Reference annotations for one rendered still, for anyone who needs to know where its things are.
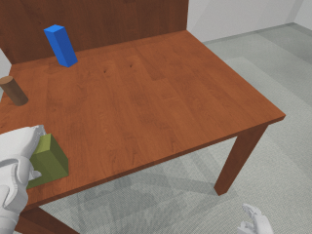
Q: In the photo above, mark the robot right hand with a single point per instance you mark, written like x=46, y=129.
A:
x=261, y=224

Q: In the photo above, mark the robot left hand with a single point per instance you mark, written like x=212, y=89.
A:
x=22, y=142

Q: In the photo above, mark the table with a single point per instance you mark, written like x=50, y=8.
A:
x=143, y=91

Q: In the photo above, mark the sponge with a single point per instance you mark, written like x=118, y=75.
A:
x=49, y=160

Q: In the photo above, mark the left robot forearm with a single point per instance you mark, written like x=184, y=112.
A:
x=14, y=178

